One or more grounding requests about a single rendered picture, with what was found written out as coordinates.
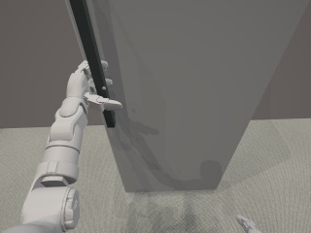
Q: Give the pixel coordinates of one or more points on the left robot upper arm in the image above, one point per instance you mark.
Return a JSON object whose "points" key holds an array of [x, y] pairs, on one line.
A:
{"points": [[54, 209]]}

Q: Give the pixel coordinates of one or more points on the handle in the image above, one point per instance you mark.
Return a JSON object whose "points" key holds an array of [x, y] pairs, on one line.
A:
{"points": [[82, 18]]}

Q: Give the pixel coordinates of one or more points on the robot right hand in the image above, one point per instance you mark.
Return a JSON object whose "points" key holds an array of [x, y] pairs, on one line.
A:
{"points": [[247, 224]]}

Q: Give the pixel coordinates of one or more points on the robot left forearm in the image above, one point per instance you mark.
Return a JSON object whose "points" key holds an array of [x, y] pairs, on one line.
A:
{"points": [[59, 166]]}

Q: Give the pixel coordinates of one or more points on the fridge door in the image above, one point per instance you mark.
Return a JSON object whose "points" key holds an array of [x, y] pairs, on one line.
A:
{"points": [[189, 75]]}

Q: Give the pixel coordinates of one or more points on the robot left hand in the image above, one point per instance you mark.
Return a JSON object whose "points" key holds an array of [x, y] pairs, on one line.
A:
{"points": [[78, 86]]}

